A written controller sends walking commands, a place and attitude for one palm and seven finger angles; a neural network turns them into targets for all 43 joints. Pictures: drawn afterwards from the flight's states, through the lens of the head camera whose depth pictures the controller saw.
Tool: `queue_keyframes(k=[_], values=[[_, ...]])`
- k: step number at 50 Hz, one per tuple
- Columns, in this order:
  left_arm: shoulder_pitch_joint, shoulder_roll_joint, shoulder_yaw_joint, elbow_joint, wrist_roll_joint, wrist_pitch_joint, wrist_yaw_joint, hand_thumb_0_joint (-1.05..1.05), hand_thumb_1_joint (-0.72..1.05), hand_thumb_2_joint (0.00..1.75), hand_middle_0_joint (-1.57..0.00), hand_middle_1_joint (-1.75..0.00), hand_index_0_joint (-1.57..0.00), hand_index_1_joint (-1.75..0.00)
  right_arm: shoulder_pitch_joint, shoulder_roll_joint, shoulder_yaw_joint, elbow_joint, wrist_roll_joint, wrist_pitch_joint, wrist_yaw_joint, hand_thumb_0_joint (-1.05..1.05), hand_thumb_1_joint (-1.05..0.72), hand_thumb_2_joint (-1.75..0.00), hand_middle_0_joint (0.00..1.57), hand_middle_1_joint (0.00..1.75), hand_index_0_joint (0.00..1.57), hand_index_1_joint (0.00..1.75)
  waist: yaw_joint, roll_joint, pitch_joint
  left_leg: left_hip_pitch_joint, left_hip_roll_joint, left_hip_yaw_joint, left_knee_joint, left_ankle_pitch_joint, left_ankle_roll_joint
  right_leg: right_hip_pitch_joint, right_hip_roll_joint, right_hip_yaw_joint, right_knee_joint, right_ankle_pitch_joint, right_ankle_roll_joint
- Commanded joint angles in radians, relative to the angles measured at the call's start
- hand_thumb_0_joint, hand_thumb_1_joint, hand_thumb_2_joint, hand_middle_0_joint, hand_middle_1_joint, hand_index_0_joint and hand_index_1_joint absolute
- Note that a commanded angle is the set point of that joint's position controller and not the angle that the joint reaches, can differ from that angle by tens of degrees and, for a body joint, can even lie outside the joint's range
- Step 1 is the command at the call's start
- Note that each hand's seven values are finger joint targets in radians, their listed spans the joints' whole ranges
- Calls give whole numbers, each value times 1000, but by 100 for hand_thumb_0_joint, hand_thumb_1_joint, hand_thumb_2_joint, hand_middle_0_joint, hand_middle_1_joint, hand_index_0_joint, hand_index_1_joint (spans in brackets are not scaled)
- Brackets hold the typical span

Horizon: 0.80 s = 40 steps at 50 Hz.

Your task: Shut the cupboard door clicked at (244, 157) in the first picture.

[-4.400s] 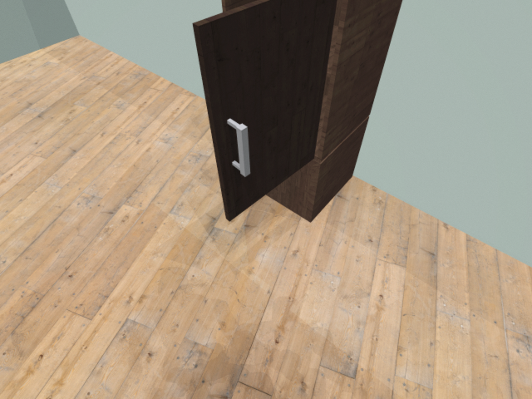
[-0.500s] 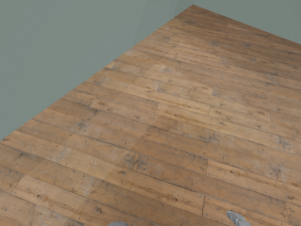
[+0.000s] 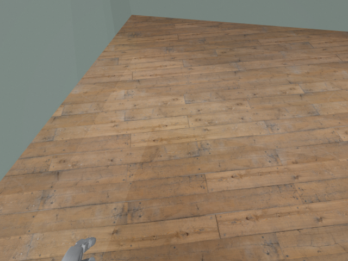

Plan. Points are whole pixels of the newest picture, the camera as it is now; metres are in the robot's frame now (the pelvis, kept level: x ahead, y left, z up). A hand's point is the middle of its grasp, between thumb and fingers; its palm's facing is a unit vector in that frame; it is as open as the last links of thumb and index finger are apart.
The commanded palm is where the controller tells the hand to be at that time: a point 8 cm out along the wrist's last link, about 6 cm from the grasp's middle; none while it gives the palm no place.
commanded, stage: walk around to get in front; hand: left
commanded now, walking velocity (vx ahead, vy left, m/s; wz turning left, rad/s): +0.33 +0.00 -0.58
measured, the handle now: out of the picture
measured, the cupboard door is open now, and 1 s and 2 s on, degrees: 84 84 84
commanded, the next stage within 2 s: walk to a spot facing it in 0.92 s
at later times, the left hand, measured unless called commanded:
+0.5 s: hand (108, 243) +0.19 +0.20 -0.17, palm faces -0.14 -0.98 -0.17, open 7.4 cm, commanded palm none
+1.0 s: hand (189, 122) +0.60 -0.03 -0.15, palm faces -0.53 -0.82 -0.23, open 7.3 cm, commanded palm none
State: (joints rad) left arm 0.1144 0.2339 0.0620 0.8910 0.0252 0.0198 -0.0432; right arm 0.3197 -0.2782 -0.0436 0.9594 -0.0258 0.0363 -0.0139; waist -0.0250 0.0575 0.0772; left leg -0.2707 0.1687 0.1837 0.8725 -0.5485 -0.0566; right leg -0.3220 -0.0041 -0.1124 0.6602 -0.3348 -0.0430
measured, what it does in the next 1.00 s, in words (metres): walks ahead, turning right: left foot, then right foot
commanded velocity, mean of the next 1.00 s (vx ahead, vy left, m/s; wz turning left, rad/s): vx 0.33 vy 0.00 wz -0.46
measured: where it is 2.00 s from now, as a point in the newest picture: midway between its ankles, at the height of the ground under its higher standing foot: (227, 195)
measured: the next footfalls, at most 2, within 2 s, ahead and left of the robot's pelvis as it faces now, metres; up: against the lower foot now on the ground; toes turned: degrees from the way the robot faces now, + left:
left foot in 0.44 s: +0.30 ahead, +0.10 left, +0.00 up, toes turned -8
right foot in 0.94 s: +0.44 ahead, -0.21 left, +0.00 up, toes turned -35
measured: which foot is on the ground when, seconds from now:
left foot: up 0.00-0.42, down 0.44-0.96, up 0.98-1.00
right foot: down 0.00-0.46, up 0.48-0.92, down 0.94-1.00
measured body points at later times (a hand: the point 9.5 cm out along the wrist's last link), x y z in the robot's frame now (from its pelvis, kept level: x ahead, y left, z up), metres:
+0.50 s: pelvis +0.18 +0.01 +0.00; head +0.23 +0.03 +0.45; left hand +0.20 +0.25 -0.16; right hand +0.28 -0.25 -0.11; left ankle +0.26 +0.10 -0.72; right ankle +0.02 -0.08 -0.67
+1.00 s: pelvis +0.37 -0.11 -0.01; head +0.41 -0.15 +0.44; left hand +0.63 +0.02 -0.13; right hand +0.16 -0.25 -0.15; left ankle +0.29 +0.10 -0.65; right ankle +0.41 -0.19 -0.72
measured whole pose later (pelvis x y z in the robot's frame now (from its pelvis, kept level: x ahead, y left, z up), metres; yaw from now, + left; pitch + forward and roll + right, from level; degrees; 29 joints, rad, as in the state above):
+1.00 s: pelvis +0.37 -0.11 -0.01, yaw -30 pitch +0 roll +2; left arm 0.05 0.21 0.05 0.89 0.02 -0.05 -0.03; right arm 0.46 -0.18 -0.02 1.10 -0.02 -0.01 -0.01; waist -0.05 0.00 0.12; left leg -0.16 0.15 0.19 1.01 -0.50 -0.06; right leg -0.46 0.01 -0.13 0.72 -0.25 -0.12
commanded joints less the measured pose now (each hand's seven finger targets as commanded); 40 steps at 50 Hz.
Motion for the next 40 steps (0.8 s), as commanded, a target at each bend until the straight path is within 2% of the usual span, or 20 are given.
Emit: queue_keyframes(k=[1,2,4,7,13,17,18,19,20,21,22,23,24,26,27,28,30,32,35,40], values=[[199,221,62,-3,-10,-30,48,0,90,90,-20,-30,-20,-30,-226,-89,-28,-175,6,-44,16,0,-90,-90,20,30,20,30,129,-283,-14,-501,-10,-170,347,69,-2,278,-343,588,-464,-192,-197],[143,188,47,-17,-10,-37,46,0,90,90,-20,-30,-20,-30,-214,-93,-31,-155,0,-43,21,0,-90,-90,20,30,20,30,89,-246,14,-451,-7,-186,314,136,-11,189,-301,504,-466,-143,-173],[109,158,40,-28,-6,-54,41,0,90,90,-20,-30,-20,-30,-161,-67,-35,-125,-4,-35,27,0,-90,-90,20,30,20,30,43,-199,18,-347,-22,-163,232,215,-26,94,-239,390,-473,-41,-148],[135,164,41,-12,-7,-72,32,0,90,90,-20,-30,-20,-30,-127,-37,-34,-109,-3,-40,32,0,-90,-90,20,30,20,30,27,-164,-24,-326,-50,-143,139,297,-37,140,-188,330,-460,47,-143],[230,146,39,35,-6,-87,30,0,90,90,-20,-30,-20,-30,-255,-26,-30,-164,2,-69,31,0,-90,-90,20,30,20,30,70,-173,-27,-410,-70,-155,-20,318,-34,298,-198,383,-425,217,-160],[250,145,40,54,0,-84,39,0,90,90,-20,-30,-20,-30,-307,-8,-23,-184,7,-88,29,0,-90,-90,20,30,20,30,80,-191,-23,-309,-107,-135,-181,264,-12,305,-209,406,-358,388,-155],[246,145,40,57,-1,-83,41,0,90,90,-20,-30,-20,-30,-290,-11,-23,-178,9,-93,26,0,-90,-90,20,30,20,30,69,-195,-30,-246,-122,-124,-226,263,-4,289,-207,405,-331,431,-148],[226,145,41,57,-4,-82,41,0,90,90,-20,-30,-20,-30,-239,-19,-25,-160,8,-97,21,0,-90,-90,20,30,20,30,37,-183,-44,-148,-142,-107,-289,287,5,255,-188,386,-285,482,-133],[204,137,43,57,-6,-83,42,0,90,90,-20,-30,-20,-30,-137,-35,-32,-120,4,-104,11,0,-90,-90,20,30,20,30,-13,-155,-81,39,-159,-92,-385,338,16,175,-143,351,-174,546,-103],[183,120,42,46,-16,-86,38,0,90,90,-20,-30,-20,-30,32,-99,-46,-72,0,-110,-3,0,-90,-90,20,30,20,30,-87,-78,-175,320,-92,-152,-415,371,41,30,-88,297,-2,488,-62],[233,52,34,35,-28,-83,28,0,90,90,-20,-30,-20,-30,177,-234,-78,-38,-23,-118,-11,0,-90,-90,20,30,20,30,-125,218,-303,554,243,-555,-453,329,148,-213,59,153,348,48,0],[196,55,24,14,-22,-87,28,0,90,90,-20,-30,-20,-30,226,-238,-67,-34,-16,-105,-17,0,-90,-90,20,30,20,30,-126,234,-304,511,374,-729,-581,310,221,-305,64,178,586,-231,4],[164,79,32,10,-9,-86,26,0,90,90,-20,-30,-20,-30,138,-189,-51,-55,-14,-99,-13,0,-90,-90,20,30,20,30,-86,117,-191,377,361,-675,-607,258,246,-348,-8,200,675,-191,0],[124,58,35,31,6,-71,10,0,90,90,-20,-30,-20,-30,9,-88,-25,-82,-10,-109,-15,0,-90,-90,20,30,20,30,-28,89,-46,162,267,-476,-640,313,173,-351,-72,175,717,-29,22],[138,40,36,37,10,-57,2,0,90,90,-20,-30,-20,-30,-5,-53,-12,-79,-9,-115,-16,0,-90,-90,20,30,20,30,-2,90,-11,109,215,-368,-649,377,134,-325,-82,165,688,25,30],[158,19,30,44,12,-44,-3,0,90,90,-20,-30,-20,-30,-4,-39,-6,-67,-7,-122,-19,0,-90,-90,20,30,20,30,17,98,-20,114,182,-274,-642,493,108,-320,-78,148,668,59,38],[161,-8,24,44,8,-31,-6,0,90,90,-20,-30,-20,-30,19,-29,-6,-50,-1,-129,-22,0,-90,-90,20,30,20,30,27,90,-57,172,154,-147,-607,693,105,-333,-78,118,629,89,46],[130,-20,19,34,10,-22,-9,0,90,90,-20,-30,-20,-30,58,-28,-5,-29,2,-129,-20,0,-90,-90,20,30,20,30,25,83,-63,208,138,-79,-609,766,110,-373,-75,100,589,133,49],[56,-29,14,6,9,-18,-14,0,90,90,-20,-30,-20,-30,91,-20,-5,-6,1,-124,-17,0,-90,-90,20,30,20,30,22,84,-24,221,135,-15,-628,732,115,-411,-82,71,474,206,52],[-114,-26,0,-50,4,-22,-20,0,90,90,-20,-30,-20,-30,159,-38,-9,34,-9,-114,-11,0,-90,-90,20,30,20,30,-22,56,52,238,167,24,-634,734,139,-335,-75,3,147,200,24]])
